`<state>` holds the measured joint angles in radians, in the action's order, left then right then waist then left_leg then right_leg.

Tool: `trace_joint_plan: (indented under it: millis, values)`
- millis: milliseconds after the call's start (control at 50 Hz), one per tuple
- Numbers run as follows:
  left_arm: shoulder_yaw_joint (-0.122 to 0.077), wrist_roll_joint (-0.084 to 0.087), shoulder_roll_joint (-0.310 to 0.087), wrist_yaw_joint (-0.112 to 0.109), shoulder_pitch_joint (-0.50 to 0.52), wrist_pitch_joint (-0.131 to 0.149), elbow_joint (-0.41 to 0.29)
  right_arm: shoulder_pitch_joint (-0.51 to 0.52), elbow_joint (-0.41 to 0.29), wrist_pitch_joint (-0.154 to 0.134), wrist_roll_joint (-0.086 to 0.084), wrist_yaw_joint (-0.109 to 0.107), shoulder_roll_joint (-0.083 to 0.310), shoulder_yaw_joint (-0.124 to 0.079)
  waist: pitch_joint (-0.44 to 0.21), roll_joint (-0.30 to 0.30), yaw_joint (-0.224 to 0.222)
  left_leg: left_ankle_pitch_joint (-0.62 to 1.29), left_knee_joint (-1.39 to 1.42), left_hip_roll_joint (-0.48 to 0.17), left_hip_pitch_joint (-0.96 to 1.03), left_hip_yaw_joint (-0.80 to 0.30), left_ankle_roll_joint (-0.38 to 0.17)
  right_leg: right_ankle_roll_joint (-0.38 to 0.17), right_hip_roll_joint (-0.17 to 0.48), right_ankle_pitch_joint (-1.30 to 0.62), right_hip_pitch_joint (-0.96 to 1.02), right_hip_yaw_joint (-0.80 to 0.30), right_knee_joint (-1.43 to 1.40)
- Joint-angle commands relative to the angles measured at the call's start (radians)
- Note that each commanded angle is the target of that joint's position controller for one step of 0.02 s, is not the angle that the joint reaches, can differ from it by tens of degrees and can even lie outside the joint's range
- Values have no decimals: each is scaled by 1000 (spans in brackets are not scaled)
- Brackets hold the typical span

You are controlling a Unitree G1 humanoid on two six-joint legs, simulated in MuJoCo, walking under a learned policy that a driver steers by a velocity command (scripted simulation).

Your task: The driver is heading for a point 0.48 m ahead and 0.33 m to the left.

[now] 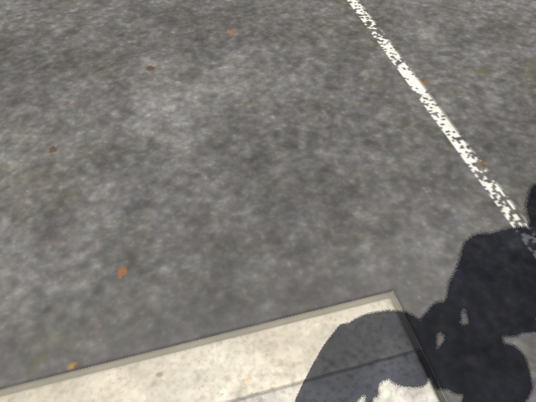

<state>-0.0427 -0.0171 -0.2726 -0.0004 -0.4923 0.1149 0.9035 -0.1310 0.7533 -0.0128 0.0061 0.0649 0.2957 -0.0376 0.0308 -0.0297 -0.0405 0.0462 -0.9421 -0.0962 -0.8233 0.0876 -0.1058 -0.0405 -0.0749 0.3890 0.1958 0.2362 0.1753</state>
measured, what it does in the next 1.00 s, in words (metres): walks ahead, turning left: left foot, then right foot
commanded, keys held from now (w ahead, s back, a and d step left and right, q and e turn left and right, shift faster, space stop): w+q+shift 0.82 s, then q+shift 0.18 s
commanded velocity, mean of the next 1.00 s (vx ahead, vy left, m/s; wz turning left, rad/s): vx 0.94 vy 0.00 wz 0.94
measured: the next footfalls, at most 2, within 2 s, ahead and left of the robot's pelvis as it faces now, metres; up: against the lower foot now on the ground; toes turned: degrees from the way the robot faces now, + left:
left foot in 0.12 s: +0.32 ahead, +0.04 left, +0.00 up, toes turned +11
right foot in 0.54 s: +0.79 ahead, +0.03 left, +0.00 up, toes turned +34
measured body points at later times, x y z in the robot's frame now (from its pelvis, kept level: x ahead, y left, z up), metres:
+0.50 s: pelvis +0.49 +0.06 +0.00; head +0.52 +0.08 +0.45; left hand +0.68 +0.35 -0.04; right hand +0.57 -0.23 -0.11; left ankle +0.28 +0.03 -0.72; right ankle +0.76 -0.01 -0.69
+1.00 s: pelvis +0.86 +0.29 -0.02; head +0.88 +0.32 +0.42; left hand +0.61 +0.40 -0.15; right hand +1.19 +0.38 -0.08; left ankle +0.93 +0.43 -0.73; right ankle +0.79 +0.01 -0.67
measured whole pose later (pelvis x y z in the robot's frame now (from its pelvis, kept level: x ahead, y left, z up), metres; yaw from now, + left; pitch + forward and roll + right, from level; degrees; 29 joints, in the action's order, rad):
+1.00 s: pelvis +0.86 +0.29 -0.02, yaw +56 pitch +1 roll -3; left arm -0.04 0.00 -0.26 -0.03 -0.49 0.08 0.86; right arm 0.01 0.57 -0.03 -0.02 0.07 0.30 -0.03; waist 0.07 -0.07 -0.07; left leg -0.04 -0.63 0.06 -0.57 0.10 -0.18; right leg 0.08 0.04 0.41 0.10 0.24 0.77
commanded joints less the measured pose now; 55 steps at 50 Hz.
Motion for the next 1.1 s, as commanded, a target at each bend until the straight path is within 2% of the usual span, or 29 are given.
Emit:
trace_joint_plan:
  millis: [20,60,100,120,140,160,180,200,240,300,400,460,500,540,560,580,600,640,740,860,900,940,960,980,1000,1020,1040,1080,1100]
  values:
    - [-11,2,-128,-27,103,21,-77,40,-66,-11,2,18,13,16,71,91,83,87,176,90,262,114,-50,49,228,-1204,-180,60,-11]
    - [-30,-8,-199,-53,144,-2,-94,-119,-26,-2,-2,9,73,-1,-34,153,184,-5,182,160,444,134,-77,56,274,-1530,-106,51,198]
    - [-49,-26,-245,-58,266,-41,-137,-522,90,7,3,-16,176,-54,-186,139,379,-173,209,188,841,35,-142,28,300,-1507,-240,0,726]
    - [-45,-23,-200,-34,291,-51,-131,-564,111,7,-12,-39,211,-82,-153,8,380,-215,314,156,950,-60,-190,19,157,-798,-405,8,1156]
    - [8,-49,-14,-14,301,-29,-185,-450,113,16,-19,-48,245,-87,-21,-236,222,-2,226,85,979,-266,-219,31,-7,96,-802,-77,1522]
    - [22,-14,-18,-3,200,-4,-301,-351,52,23,6,-54,307,-98,-232,-299,111,-345,517,-81,1154,-785,-412,42,-16,121,-1047,-285,1615]
    - [24,-29,-84,-4,236,22,-295,-314,15,18,17,-57,239,-92,-175,-86,119,-596,724,-144,1091,-954,-376,24,47,42,-1097,-346,1524]
    - [18,-28,-116,-2,279,30,-287,-290,26,10,18,-61,168,-77,-49,75,79,-605,762,-127,922,-903,-318,26,95,-43,-1067,-348,1400]
    - [30,-59,-93,-7,312,-2,-293,-253,27,-24,6,-68,157,-68,31,162,13,-399,745,-39,664,-711,-272,60,155,-48,-948,-343,1257]
    - [47,-60,-66,2,380,-57,-334,-241,20,-65,-6,-62,157,-61,75,124,-3,-250,792,67,422,-539,-251,106,205,-89,-831,-286,1001]
    - [68,-20,-31,19,606,-49,-412,-342,38,-66,-18,-55,170,-77,36,27,135,168,736,140,568,-449,-147,90,127,-479,-745,-218,538]
    - [62,-12,-56,13,626,-40,-432,-333,34,-63,-11,-60,187,-88,2,-21,142,301,663,105,698,-482,-115,63,87,-482,-672,-239,383]
    - [30,-7,-129,-4,473,-34,-390,-285,18,-67,-6,-63,227,-97,-107,-31,63,526,486,106,725,-497,-65,46,32,-386,-425,-253,349]
    - [-26,-5,-238,-39,45,-26,-291,-161,-17,-84,10,-55,235,-96,-304,-19,-179,431,18,145,560,-455,-33,20,124,-167,21,-315,412]
    - [-41,-36,-281,-56,-131,-25,-248,-149,-52,-92,26,-59,44,-46,-392,226,-189,-474,-330,215,355,-358,-46,25,389,121,226,-573,399]
    - [-59,-60,-353,-42,41,-28,-282,-324,-117,-84,-46,-57,21,-21,-505,532,-6,-563,-537,254,101,-266,-20,-97,588,366,288,-1230,110]
    - [-48,-51,-217,-32,182,-36,-320,-236,-65,-60,-3,-68,114,-27,-326,252,-24,-417,-553,155,36,-232,-25,-111,506,556,113,-1130,59]
    - [-23,-44,-114,-22,218,-41,-278,-128,-73,-37,22,-41,130,-35,-130,45,-11,-315,-463,81,67,-184,-3,-84,417,198,-128,-753,87]
    - [-9,-4,-61,3,102,2,-136,12,-179,14,33,9,32,2,-3,109,36,-260,-389,-15,11,-162,8,-26,354,-245,-283,-344,14]
    - [-13,-6,-112,-2,114,18,-99,208,-249,12,33,35,34,23,139,36,52,-26,56,42,135,27,-7,27,260,-725,-342,11,-47]
    - [-25,0,-167,-16,73,12,-93,185,-228,0,37,40,26,25,94,65,56,-16,189,137,288,121,-28,48,249,-1127,-271,50,77]
    - [-41,14,-229,-33,81,-11,-107,-8,-167,-8,40,24,64,3,-30,112,156,-44,251,210,532,115,-57,56,290,-1347,-260,34,367]
    - [-88,56,-366,-56,194,-16,-182,-168,-163,-19,-65,13,197,-73,-133,228,258,-16,252,187,759,8,-82,72,287,-1441,-333,-39,557]
    - [-75,58,-284,-57,226,-19,-199,-291,-107,-17,-79,-13,246,-99,-176,112,284,135,413,133,981,-104,-113,106,207,-864,-487,-38,847]
    - [-29,-12,-104,-50,221,-6,-247,-247,-112,-12,-51,-45,315,-107,-156,-225,177,588,376,13,1143,-325,-151,136,25,174,-779,-66,1258]
    - [-9,10,-108,-37,62,18,-308,-189,-194,-22,33,-44,342,-103,-503,-208,96,589,428,-242,1404,-797,-412,146,-6,257,-966,-338,1531]
    - [-20,20,-196,-33,152,30,-312,-136,-233,-16,29,-43,287,-105,-558,-7,141,304,527,-216,1328,-838,-398,116,40,155,-961,-425,1479]
    - [-29,22,-186,-40,200,16,-306,-16,-243,-33,-30,-39,187,-78,-278,194,29,141,601,-112,981,-694,-310,109,112,81,-949,-403,1310]
    - [-34,17,-190,-44,180,-1,-294,23,-248,-37,-33,-42,168,-70,-202,191,-7,256,608,-94,818,-622,-291,122,131,61,-892,-390,1258]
